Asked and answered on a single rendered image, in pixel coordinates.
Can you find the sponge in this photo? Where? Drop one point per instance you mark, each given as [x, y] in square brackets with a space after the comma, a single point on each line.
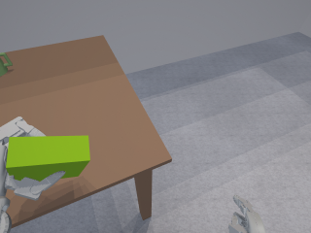
[37, 157]

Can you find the left robot hand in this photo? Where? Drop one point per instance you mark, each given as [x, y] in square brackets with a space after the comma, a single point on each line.
[27, 187]

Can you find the robot left forearm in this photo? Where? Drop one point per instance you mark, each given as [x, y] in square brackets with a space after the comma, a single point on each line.
[5, 219]

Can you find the table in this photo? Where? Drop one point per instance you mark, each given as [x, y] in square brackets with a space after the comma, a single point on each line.
[78, 88]

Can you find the right robot hand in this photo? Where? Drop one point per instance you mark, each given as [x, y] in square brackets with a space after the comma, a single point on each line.
[251, 223]

